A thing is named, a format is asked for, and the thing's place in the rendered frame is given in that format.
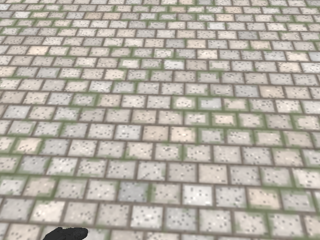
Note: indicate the left robot hand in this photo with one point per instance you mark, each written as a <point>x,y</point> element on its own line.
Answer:
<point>76,233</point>

